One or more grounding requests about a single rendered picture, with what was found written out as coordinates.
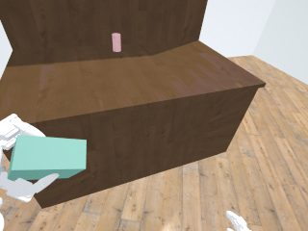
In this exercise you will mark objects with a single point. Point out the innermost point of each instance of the sponge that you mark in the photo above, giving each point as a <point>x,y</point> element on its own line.
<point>34,157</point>

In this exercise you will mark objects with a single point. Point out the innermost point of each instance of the robot left hand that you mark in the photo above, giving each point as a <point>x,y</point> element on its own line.
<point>20,189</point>

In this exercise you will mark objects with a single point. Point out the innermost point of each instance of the table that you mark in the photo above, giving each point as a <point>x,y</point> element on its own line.
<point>164,101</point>

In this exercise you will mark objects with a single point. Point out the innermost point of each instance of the robot right hand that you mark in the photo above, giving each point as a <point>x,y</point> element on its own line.
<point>238,222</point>

